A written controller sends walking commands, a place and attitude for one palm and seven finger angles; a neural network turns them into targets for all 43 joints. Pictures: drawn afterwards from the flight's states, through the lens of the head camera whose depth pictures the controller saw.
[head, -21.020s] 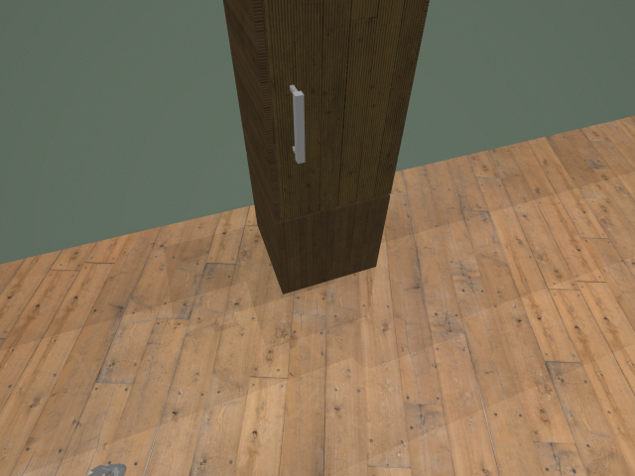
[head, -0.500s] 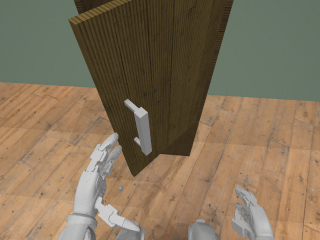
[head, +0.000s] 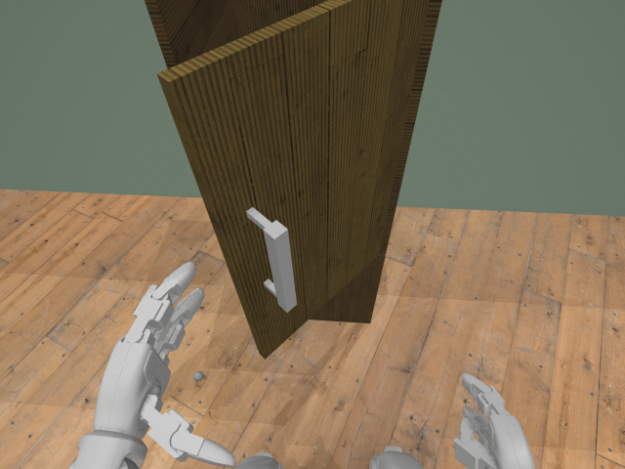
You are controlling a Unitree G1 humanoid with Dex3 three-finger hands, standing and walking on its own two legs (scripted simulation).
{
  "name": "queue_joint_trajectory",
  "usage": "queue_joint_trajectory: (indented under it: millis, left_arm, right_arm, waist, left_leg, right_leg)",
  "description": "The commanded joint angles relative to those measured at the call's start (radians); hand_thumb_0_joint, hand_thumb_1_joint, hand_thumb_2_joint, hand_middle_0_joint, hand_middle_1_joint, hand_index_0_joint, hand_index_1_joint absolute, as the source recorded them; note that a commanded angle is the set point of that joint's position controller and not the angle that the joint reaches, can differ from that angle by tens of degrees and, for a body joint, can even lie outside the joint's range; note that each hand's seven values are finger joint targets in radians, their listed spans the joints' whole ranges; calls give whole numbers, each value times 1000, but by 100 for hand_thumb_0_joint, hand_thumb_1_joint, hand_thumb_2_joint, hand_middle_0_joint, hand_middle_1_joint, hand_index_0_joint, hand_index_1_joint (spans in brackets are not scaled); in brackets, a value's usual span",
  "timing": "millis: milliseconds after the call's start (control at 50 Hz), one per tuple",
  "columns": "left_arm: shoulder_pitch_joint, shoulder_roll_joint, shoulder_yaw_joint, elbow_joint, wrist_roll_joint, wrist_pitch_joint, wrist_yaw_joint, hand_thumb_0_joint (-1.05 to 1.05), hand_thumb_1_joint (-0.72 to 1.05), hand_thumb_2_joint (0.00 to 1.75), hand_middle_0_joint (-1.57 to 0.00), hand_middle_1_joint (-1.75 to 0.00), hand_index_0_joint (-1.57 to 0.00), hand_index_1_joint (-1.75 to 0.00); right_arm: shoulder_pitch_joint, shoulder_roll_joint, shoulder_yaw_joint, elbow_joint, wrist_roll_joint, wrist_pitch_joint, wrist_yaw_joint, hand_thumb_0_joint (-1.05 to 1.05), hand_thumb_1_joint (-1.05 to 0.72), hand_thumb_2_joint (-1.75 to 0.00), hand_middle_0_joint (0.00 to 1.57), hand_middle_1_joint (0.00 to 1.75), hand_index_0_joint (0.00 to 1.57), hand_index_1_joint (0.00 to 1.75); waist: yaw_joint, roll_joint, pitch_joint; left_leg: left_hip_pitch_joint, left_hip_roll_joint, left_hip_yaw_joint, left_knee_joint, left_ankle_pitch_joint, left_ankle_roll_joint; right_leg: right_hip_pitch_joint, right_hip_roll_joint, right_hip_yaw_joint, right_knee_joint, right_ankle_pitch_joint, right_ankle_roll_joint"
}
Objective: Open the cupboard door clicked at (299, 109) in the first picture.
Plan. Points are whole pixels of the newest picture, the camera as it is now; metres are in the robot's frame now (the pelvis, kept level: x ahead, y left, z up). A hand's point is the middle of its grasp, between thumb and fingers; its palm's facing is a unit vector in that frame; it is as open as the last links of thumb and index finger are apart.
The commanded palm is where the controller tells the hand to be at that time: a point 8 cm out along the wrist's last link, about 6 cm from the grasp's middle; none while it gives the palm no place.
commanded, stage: draw the hand back to the body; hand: left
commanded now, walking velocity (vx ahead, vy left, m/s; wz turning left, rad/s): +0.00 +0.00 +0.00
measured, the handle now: (272, 263) +0.37 +0.08 +0.05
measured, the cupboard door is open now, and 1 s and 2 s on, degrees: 49 49 49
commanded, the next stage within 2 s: step back with the hand held close in 1.28 s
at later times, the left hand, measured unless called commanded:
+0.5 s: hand (78, 349) +0.21 +0.22 +0.15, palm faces +0.24 -0.89 -0.38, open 13.8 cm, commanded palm +0.17 +0.27 +0.18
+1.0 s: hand out of the picture +0.22 +0.29 +0.24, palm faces +0.48 -0.78 -0.40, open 8.1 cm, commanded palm +0.17 +0.31 +0.25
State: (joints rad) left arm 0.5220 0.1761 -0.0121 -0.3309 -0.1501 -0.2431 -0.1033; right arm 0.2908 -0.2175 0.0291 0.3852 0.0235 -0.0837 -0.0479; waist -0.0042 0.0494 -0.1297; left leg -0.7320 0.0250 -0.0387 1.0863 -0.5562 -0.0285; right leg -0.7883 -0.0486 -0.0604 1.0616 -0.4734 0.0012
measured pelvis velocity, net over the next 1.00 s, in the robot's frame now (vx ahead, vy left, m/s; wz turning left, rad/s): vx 0.03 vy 0.02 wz -0.03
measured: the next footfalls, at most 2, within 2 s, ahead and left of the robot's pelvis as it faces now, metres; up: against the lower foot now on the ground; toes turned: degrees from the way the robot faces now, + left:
none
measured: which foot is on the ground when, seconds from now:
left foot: down 0.00-1.00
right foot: down 0.00-1.00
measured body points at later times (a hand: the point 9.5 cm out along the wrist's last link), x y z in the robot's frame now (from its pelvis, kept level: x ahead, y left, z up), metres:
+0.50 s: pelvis +0.02 +0.02 +0.05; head +0.02 +0.00 +0.50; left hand +0.19 +0.26 +0.18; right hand +0.20 -0.20 -0.02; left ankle -0.01 +0.14 -0.66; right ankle +0.03 -0.12 -0.66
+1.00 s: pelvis +0.03 +0.02 +0.08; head +0.01 +0.00 +0.53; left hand +0.19 +0.32 +0.26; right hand +0.21 -0.20 +0.00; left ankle -0.01 +0.14 -0.66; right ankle +0.03 -0.12 -0.66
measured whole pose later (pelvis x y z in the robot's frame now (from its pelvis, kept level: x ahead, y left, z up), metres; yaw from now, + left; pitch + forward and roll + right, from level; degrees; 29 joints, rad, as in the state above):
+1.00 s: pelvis +0.03 +0.02 +0.08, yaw -2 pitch -4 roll -1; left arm 0.44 0.33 0.37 -0.39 -0.04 -0.09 0.12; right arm 0.19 -0.22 0.03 0.64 -0.01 -0.15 -0.09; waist 0.07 0.06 0.02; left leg -0.06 0.02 0.01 0.44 -0.30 0.00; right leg -0.12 -0.04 -0.04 0.41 -0.22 0.03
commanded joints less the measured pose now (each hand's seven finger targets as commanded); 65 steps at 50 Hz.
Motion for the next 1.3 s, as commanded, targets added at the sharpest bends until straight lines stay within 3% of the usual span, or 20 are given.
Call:
queue_joint_trajectory:
  millis: [0,60,180,200,220,240,280,340,360,520,580,660,720,800,840,880,940,1020,1160,1280]
  left_arm:
    - [-11,98,97,-212,-42,-48,-29,0,-50,30,-15,-30,-15,-30]
    - [-22,123,130,-249,-59,-44,-44,0,-50,30,-15,-30,-15,-30]
    - [-1,143,181,-266,-103,-13,-84,0,-32,37,-16,-30,-16,-30]
    - [2,309,220,-348,52,40,49,0,-29,39,-16,-30,-16,-30]
    - [58,217,184,-339,65,82,107,0,-26,40,-16,-30,-16,-30]
    - [65,195,162,-324,88,110,142,0,-22,42,-16,-30,-16,-30]
    - [62,201,167,-336,111,137,181,0,-15,45,-16,-30,-16,-30]
    - [29,222,186,-347,129,146,215,0,-5,50,-17,-30,-17,-30]
    - [25,231,199,-326,132,149,225,0,-1,51,-17,-30,-17,-30]
    - [-19,262,281,-315,136,132,248,0,27,63,-18,-30,-18,-30]
    - [-39,265,304,-315,134,124,246,0,37,68,-18,-30,-18,-30]
    - [-72,290,359,-285,130,116,245,0,51,74,-19,-30,-19,-30]
    - [-103,305,397,-302,126,105,244,0,62,78,-19,-30,-19,-30]
    - [-140,332,454,-289,117,95,244,0,76,84,-19,-30,-19,-30]
    - [-161,344,476,-296,117,90,245,0,83,87,-20,-30,-20,-30]
    - [-169,354,500,-281,113,86,246,0,90,90,-20,-30,-20,-30]
    - [-143,296,446,-237,110,92,231,0,90,90,-20,-30,-20,-30]
    - [-158,318,458,-262,115,90,232,0,90,90,-20,-30,-20,-30]
    - [-158,353,490,-276,116,85,237,0,90,90,-20,-30,-20,-30]
    - [-144,324,469,-248,114,86,233,0,90,90,-20,-30,-20,-30]
  right_arm:
    - [-69,-113,-44,-172,2,-74,-18,0,-90,-90,20,30,20,30]
    - [-71,-117,-41,-167,8,-88,-21,0,-90,-90,20,30,20,30]
    - [-76,-114,-36,-143,20,-115,-27,0,-90,-90,20,30,20,30]
    - [-70,-111,-45,-138,1,-98,-57,0,-90,-90,20,30,20,30]
    - [-68,-87,-34,-138,-5,-94,-66,0,-90,-90,20,30,20,30]
    - [-60,-87,-31,-120,-8,-88,-69,0,-90,-90,20,30,20,30]
    - [-75,-91,-28,-104,-10,-84,-73,0,-90,-90,20,30,20,30]
    - [-87,-96,-21,-82,-15,-90,-76,0,-90,-90,20,30,20,30]
    - [-100,-97,-18,-71,-14,-94,-78,0,-90,-90,20,30,20,30]
    - [-142,-95,-12,-3,-23,-125,-77,0,-90,-90,20,30,20,30]
    - [-163,-95,-11,19,-26,-133,-70,0,-90,-90,20,30,20,30]
    - [-185,-98,-15,48,-30,-134,-62,0,-90,-90,20,30,20,30]
    - [-190,-97,-21,61,-32,-132,-60,0,-90,-90,20,30,20,30]
    - [-204,-99,-26,77,-35,-127,-55,0,-90,-90,20,30,20,30]
    - [-208,-99,-29,84,-35,-126,-54,0,-90,-90,20,30,20,30]
    - [-213,-99,-32,93,-36,-124,-54,0,-90,-90,20,30,20,30]
    - [-212,-105,-40,97,-35,-115,-46,0,-90,-90,20,30,20,30]
    - [-217,-108,-46,98,-37,-113,-43,0,-90,-90,20,30,20,30]
    - [-232,-103,-46,104,-41,-118,-52,0,-90,-90,20,30,20,30]
    - [-229,-99,-48,113,-42,-122,-49,0,-90,-90,20,30,20,30]
  waist:
    - [1,-85,-106]
    - [9,-30,-114]
    - [17,-15,-98]
    - [66,10,-137]
    - [41,9,-87]
    - [35,9,-56]
    - [34,-23,-41]
    - [33,-1,-35]
    - [36,-29,-9]
    - [54,-15,29]
    - [59,19,51]
    - [67,-12,87]
    - [70,24,73]
    - [76,19,78]
    - [77,55,76]
    - [79,38,78]
    - [71,4,104]
    - [76,6,73]
    - [83,16,81]
    - [78,8,101]
  left_leg:
    - [17,-58,27,-199,154,38]
    - [65,-56,23,-224,191,38]
    - [137,-49,17,-271,274,35]
    - [171,-34,42,-329,311,41]
    - [186,-40,47,-345,308,40]
    - [197,-35,48,-356,320,40]
    - [241,-29,48,-375,359,43]
    - [310,-26,41,-431,380,41]
    - [320,-24,37,-448,387,42]
    - [447,-20,41,-579,459,38]
    - [482,-16,44,-620,502,33]
    - [507,-11,46,-665,513,30]
    - [545,-12,55,-686,543,31]
    - [560,-12,55,-714,533,29]
    - [576,-15,64,-719,539,30]
    - [587,-13,64,-726,548,31]
    - [591,-10,67,-737,548,34]
    - [608,-13,66,-743,566,35]
    - [616,-18,72,-748,539,38]
    - [619,-18,79,-753,532,40]
  right_leg:
    - [237,44,30,-248,62,-12]
    - [263,49,14,-249,107,-17]
    - [319,57,-12,-267,223,-14]
    - [377,27,33,-313,245,-26]
    - [370,25,21,-338,244,-20]
    - [381,24,11,-347,255,-16]
    - [410,28,3,-375,287,-13]
    - [453,29,-7,-414,297,-12]
    - [466,32,-9,-435,298,-14]
    - [598,32,-15,-534,356,-12]
    - [640,31,-14,-568,382,-12]
    - [677,40,-16,-614,391,-14]
    - [703,38,-9,-633,421,-13]
    - [732,42,-7,-659,418,-15]
    - [737,42,-2,-671,429,-15]
    - [746,43,-2,-681,438,-14]
    - [736,45,-4,-695,435,-10]
    - [757,47,-1,-698,449,-10]
    - [763,49,6,-721,444,-11]
    - [758,47,8,-735,443,-7]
